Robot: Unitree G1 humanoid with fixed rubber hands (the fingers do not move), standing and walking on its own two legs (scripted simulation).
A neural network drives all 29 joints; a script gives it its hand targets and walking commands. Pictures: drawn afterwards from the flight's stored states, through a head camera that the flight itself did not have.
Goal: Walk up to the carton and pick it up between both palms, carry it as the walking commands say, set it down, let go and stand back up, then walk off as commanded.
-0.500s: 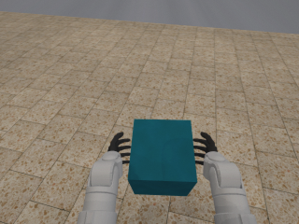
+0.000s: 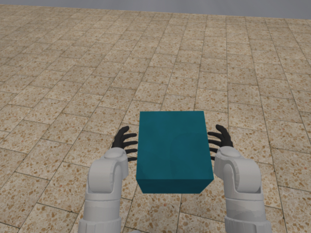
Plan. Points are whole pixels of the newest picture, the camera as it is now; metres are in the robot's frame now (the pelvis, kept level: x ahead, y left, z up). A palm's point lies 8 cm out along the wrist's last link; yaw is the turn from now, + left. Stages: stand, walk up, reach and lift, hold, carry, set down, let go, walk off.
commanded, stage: carry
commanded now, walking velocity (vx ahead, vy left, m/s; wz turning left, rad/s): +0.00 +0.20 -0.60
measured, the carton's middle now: (171, 154) +0.33 +0.00 +0.00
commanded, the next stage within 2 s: none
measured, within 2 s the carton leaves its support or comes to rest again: neither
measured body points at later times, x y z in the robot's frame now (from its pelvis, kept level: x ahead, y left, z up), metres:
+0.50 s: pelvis +0.00 +0.09 +0.00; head +0.08 +0.09 +0.44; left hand +0.36 +0.12 +0.04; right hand +0.29 -0.13 +0.06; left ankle +0.08 +0.18 -0.72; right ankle -0.03 -0.07 -0.70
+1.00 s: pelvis -0.01 +0.21 +0.00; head +0.07 +0.18 +0.44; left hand +0.34 +0.13 +0.05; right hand +0.20 -0.09 +0.06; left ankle +0.08 +0.30 -0.72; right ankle -0.04 +0.04 -0.70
